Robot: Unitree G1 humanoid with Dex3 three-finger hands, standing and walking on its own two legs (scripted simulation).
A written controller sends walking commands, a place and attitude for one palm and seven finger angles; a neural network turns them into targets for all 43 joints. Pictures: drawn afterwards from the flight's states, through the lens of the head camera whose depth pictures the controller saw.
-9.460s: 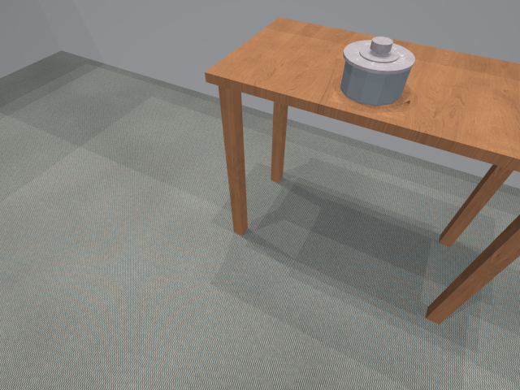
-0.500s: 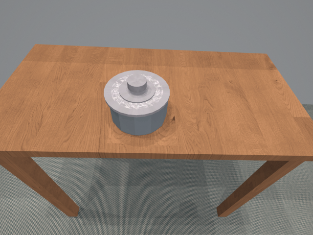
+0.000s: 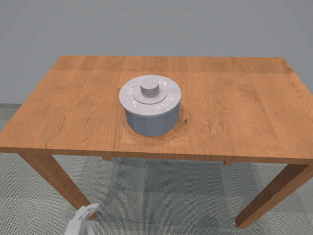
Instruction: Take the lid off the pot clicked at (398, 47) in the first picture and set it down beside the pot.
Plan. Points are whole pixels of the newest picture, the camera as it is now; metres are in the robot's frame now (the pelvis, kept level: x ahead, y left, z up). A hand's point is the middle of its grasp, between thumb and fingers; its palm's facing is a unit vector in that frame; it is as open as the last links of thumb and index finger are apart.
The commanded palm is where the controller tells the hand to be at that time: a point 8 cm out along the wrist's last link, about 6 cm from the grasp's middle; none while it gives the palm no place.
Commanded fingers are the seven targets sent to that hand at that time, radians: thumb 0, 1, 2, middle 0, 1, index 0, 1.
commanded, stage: lift the closed hand beside the body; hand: left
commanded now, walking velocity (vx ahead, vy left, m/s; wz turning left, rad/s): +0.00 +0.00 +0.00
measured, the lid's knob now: (149, 86) +0.45 +0.04 +0.16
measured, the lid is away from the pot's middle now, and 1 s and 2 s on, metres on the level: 0.00 0.00 0.00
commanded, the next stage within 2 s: raise the hand higher, near the body in 0.42 s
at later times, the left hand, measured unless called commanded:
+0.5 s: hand out of the picture +0.10 +0.18 +0.07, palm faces +0.31 -0.89 -0.33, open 3.1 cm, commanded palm +0.04 +0.22 +0.11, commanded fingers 0.00 0.90 0.90 -1.30 -1.50 -1.30 -1.50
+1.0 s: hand (56, 212) +0.14 +0.18 +0.14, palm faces +0.32 -0.83 -0.45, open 3.1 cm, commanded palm +0.08 +0.22 +0.17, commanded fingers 0.00 0.90 0.90 -1.30 -1.50 -1.30 -1.50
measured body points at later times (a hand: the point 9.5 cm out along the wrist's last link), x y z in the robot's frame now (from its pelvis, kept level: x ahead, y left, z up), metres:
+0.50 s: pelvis -0.03 -0.05 +0.00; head -0.05 -0.06 +0.45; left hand +0.08 +0.22 +0.09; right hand +0.19 -0.23 -0.05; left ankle +0.00 +0.02 -0.74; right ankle -0.05 -0.14 -0.74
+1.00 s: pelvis -0.01 -0.06 +0.01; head -0.03 -0.07 +0.45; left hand +0.12 +0.22 +0.16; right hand +0.19 -0.29 -0.06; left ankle +0.00 +0.02 -0.74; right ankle -0.05 -0.14 -0.74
